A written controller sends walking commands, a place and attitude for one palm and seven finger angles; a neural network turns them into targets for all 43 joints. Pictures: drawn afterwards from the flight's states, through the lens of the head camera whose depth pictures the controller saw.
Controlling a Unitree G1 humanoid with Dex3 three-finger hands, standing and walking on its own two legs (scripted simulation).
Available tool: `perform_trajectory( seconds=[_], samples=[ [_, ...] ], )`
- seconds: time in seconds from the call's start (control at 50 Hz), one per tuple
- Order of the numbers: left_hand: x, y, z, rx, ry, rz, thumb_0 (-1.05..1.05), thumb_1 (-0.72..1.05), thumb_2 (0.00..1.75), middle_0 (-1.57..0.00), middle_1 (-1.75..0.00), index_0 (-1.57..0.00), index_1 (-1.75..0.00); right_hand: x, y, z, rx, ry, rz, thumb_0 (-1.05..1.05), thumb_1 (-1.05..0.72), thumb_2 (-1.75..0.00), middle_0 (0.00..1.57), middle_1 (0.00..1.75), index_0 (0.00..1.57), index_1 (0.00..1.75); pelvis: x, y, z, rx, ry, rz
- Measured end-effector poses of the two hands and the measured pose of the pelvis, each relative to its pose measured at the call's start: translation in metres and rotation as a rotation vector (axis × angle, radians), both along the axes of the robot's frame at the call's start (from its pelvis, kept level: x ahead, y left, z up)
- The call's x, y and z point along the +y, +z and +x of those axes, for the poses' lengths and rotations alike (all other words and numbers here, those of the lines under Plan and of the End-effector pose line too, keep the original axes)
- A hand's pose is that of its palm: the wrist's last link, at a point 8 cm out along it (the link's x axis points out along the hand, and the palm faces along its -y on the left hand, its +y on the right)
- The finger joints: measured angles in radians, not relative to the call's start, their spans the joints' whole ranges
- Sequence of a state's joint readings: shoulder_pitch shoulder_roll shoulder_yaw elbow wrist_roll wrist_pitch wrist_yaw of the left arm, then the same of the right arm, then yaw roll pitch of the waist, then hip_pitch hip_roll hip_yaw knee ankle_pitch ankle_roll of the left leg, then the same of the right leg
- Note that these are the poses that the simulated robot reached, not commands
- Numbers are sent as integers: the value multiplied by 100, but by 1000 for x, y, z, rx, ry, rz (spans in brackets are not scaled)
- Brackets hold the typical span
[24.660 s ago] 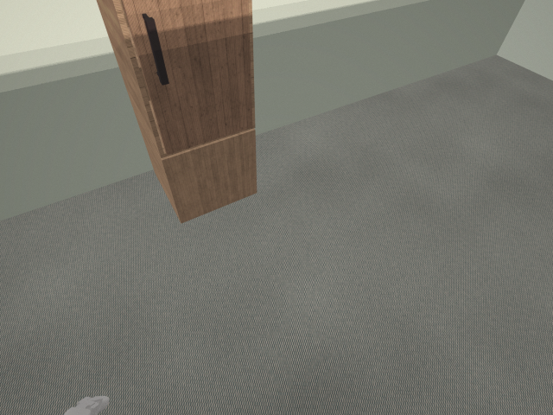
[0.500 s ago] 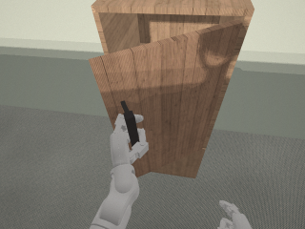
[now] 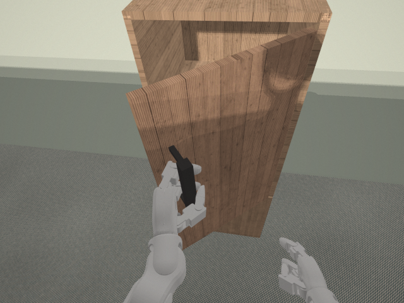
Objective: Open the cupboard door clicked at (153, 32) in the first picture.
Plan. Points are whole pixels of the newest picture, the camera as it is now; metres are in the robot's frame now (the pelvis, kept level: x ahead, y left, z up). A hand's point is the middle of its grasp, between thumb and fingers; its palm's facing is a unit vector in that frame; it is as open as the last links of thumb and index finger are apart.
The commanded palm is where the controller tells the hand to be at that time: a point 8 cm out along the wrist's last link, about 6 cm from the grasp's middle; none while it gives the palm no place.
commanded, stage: open thumb and fingers to let go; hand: left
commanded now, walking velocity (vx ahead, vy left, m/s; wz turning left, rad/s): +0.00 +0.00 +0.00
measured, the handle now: (184, 184) +0.33 +0.05 +0.07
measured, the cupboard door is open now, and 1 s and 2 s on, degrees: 41 39 41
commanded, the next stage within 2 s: slide the hand sideways off the handle in 0.76 s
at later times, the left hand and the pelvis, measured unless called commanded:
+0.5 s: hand (188, 199) +0.29 +0.04 +0.08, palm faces +0.19 -0.98 -0.05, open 13.1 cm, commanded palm +0.24 +0.06 +0.07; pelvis -0.01 +0.01 +0.00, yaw +1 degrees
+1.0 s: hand (192, 212) +0.26 +0.03 +0.08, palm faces -0.12 -0.99 -0.09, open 16.1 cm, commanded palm +0.24 +0.05 +0.07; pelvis -0.02 +0.01 +0.00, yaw +2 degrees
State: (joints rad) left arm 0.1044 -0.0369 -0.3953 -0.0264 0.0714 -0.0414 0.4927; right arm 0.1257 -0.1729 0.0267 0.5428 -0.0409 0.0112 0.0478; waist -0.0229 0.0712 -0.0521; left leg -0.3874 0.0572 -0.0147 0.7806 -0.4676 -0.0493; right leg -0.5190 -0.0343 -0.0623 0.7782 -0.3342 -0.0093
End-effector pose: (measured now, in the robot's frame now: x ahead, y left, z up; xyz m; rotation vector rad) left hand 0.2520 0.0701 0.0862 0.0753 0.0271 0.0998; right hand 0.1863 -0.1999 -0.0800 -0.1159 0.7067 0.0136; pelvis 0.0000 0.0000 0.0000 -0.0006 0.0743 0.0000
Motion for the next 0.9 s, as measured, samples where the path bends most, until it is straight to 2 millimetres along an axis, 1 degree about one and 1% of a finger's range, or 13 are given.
perform_trajectory(
  seconds=[0.1,0.24,0.42,0.52,0.64,0.8,0.9],
  samples=[
    [13,-2,10,-3,99,-27,1,52,74,-37,-129,-37,-131,3,-3,4,22,28,-24,1,-90,-90,20,29,20,30,1,0,-4,11,11,3],
    [23,0,5,-34,122,-30,1,29,64,-36,-128,-37,-129,5,-6,-7,40,20,-26,1,-90,-90,20,29,20,30,4,-1,-5,22,16,0],
    [19,-2,4,-41,88,-21,0,-19,43,-32,-123,-33,-123,5,-15,-27,76,-1,-26,1,-90,-90,20,29,20,30,9,-4,-9,22,13,0],
    [15,-1,7,-40,85,-17,0,-37,35,-30,-115,-30,-115,6,-17,-32,82,-3,-21,1,-90,-90,20,29,20,30,10,-3,-12,20,10,1],
    [10,0,10,-42,79,-11,-1,-47,31,-26,-94,-26,-94,8,-16,-31,77,3,-15,1,-90,-90,20,29,20,30,10,-3,-13,21,7,3],
    [3,0,6,-39,53,-4,-1,-50,30,-26,-62,-24,-61,7,-11,-22,62,16,-21,1,-90,-90,20,29,20,30,7,-1,-15,13,11,3],
    [5,0,5,-37,52,-2,-1,-50,30,-33,-53,-27,-57,7,-8,-18,52,28,-26,1,-90,-90,20,29,20,30,6,-1,-17,6,16,4]
  ],
)
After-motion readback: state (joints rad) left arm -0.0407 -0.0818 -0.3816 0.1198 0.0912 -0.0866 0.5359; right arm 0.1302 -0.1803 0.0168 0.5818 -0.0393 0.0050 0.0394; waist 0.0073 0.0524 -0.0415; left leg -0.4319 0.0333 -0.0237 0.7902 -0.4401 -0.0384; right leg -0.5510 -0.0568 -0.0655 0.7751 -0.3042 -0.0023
